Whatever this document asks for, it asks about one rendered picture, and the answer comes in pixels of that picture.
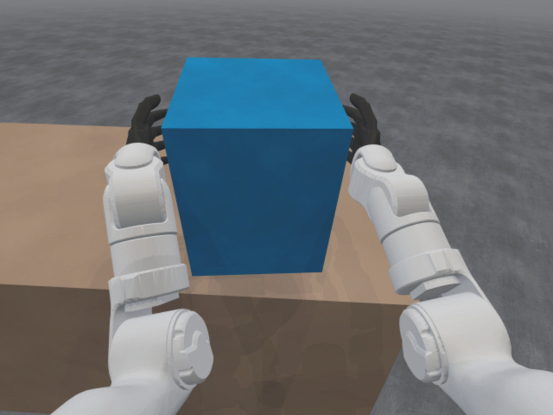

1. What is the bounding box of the robot right forearm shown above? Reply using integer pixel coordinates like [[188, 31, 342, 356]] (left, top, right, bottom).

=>
[[348, 144, 512, 354]]

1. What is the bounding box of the robot right hand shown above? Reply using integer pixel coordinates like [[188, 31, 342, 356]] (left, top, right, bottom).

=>
[[343, 93, 381, 164]]

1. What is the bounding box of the robot left forearm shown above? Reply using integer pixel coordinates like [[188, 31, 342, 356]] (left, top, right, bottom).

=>
[[103, 143, 189, 377]]

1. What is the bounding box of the robot left hand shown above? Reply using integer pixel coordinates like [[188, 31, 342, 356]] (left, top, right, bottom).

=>
[[126, 94, 168, 165]]

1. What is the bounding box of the left robot upper arm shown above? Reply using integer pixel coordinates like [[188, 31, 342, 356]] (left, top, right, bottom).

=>
[[50, 309, 213, 415]]

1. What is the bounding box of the pedestal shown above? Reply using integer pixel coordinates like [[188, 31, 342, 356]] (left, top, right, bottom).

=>
[[0, 123, 420, 415]]

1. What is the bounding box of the carton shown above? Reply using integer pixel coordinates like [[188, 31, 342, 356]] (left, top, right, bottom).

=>
[[161, 57, 353, 276]]

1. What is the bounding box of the right robot upper arm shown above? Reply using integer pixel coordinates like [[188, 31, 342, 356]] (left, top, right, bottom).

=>
[[399, 292, 553, 415]]

